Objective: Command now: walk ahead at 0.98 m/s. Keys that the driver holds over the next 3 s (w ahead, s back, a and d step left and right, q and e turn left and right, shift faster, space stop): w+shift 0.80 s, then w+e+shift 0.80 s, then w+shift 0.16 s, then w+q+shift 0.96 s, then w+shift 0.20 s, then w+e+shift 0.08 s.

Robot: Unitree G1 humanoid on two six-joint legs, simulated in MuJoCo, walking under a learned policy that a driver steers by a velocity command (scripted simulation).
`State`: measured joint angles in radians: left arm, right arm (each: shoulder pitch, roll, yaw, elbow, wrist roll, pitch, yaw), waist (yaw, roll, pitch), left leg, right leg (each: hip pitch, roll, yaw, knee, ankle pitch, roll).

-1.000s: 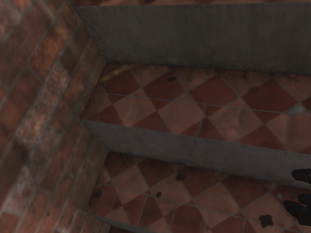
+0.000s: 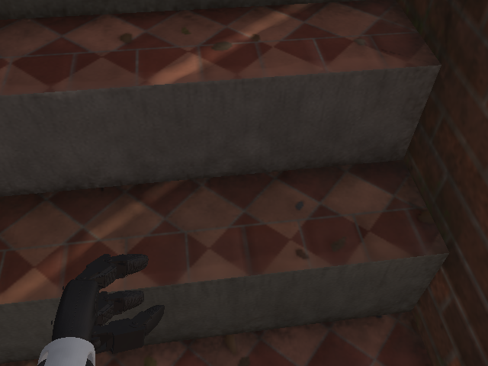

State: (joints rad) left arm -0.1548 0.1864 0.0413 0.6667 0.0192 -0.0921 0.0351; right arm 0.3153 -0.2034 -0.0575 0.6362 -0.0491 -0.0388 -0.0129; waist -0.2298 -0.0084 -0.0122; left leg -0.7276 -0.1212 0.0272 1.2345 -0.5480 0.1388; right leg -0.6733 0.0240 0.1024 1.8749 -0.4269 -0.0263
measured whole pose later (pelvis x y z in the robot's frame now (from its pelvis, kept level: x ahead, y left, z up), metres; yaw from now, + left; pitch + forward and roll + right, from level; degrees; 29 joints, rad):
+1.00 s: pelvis +0.38 +0.17 +0.38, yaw -3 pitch +9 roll +1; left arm 0.42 0.21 0.03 1.01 -0.01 -0.08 -0.10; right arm -0.15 -0.03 0.10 0.56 -0.01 -0.04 -0.02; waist 0.03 -0.13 0.01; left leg -1.11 0.11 0.06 1.50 -0.73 0.02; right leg -0.39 -0.17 0.08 0.68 -0.22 0.00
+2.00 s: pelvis +0.31 +0.10 +0.33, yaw -27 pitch +5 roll +1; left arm 0.30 0.20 0.14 0.82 0.05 0.11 0.08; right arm 0.19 -0.12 0.02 0.71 -0.01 0.01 -0.03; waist 0.03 -0.04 -0.04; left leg -0.30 -0.10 0.00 0.48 -0.26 0.12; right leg -0.43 0.01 0.07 0.74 -0.30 0.00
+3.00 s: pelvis +0.53 +0.02 +0.52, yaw +6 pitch +4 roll -1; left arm 0.09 0.26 0.05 0.71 -0.03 -0.10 0.04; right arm 0.35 -0.25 -0.07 0.78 -0.02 -0.05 0.03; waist -0.14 0.01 -0.07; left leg -0.52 0.05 0.08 0.86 -0.43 0.06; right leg -0.49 -0.28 -0.11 1.20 -0.38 -0.09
